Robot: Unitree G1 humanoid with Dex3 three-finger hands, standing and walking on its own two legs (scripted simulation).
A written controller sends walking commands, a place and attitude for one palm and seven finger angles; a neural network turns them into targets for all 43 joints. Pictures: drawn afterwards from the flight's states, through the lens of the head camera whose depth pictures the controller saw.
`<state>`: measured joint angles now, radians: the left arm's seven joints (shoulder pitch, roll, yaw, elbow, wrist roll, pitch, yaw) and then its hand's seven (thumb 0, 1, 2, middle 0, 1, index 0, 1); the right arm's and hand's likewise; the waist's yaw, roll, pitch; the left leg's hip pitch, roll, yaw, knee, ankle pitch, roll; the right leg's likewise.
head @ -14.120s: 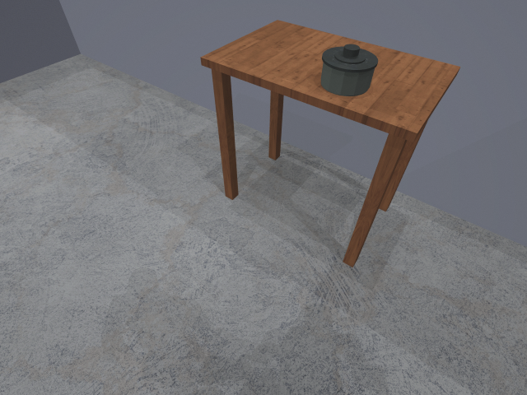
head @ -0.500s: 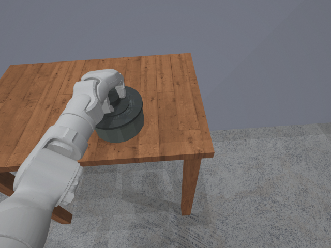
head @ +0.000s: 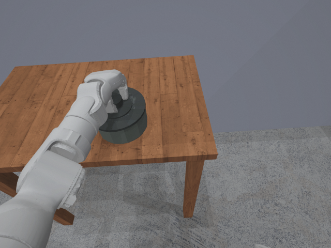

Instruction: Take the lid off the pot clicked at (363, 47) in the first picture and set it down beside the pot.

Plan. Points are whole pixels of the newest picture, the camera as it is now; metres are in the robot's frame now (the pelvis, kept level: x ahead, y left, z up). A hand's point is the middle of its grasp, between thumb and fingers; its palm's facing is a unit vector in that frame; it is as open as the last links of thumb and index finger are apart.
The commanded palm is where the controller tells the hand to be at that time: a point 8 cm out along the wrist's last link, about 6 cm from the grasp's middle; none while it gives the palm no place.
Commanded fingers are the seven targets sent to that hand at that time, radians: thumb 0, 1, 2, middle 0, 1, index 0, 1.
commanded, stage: close the fingers and squeeze the knob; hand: left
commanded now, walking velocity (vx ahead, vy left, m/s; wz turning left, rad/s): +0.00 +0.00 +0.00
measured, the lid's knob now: (114, 101) +0.48 +0.14 +0.09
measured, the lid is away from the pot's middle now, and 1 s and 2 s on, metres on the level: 0.01 0.01 0.02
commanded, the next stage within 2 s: lift the lid straight up in 0.52 s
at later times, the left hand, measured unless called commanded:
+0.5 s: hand (110, 101) +0.46 +0.14 +0.11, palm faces -0.37 -0.06 -0.93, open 7.5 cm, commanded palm +0.45 +0.15 +0.17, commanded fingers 0.00 0.68 0.84 -0.83 -1.08 -0.82 -1.07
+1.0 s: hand (106, 95) +0.46 +0.14 +0.13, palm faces -0.35 -0.06 -0.93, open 7.5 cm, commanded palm +0.46 +0.15 +0.20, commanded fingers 0.00 0.72 0.86 -0.83 -1.08 -0.83 -1.08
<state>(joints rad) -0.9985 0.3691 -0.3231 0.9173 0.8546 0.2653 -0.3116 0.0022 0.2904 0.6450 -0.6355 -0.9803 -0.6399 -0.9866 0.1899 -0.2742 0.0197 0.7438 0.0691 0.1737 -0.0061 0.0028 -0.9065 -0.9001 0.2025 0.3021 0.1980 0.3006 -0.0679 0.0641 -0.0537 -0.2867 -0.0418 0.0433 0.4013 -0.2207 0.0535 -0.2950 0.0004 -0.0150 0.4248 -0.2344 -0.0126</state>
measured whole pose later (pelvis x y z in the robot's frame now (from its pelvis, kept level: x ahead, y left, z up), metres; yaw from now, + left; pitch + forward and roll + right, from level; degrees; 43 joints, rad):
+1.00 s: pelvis +0.00 +0.00 +0.00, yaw +0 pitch +6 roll +0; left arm -1.03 0.40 -0.32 0.92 0.85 0.24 -0.34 0.00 0.28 0.66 -0.64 -0.98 -0.64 -0.98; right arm 0.22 -0.28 0.01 0.76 0.06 0.15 -0.02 0.00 -0.91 -0.90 0.20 0.30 0.20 0.30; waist -0.07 0.07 -0.06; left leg -0.27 -0.04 0.04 0.39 -0.22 0.05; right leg -0.28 0.00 -0.02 0.41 -0.23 -0.01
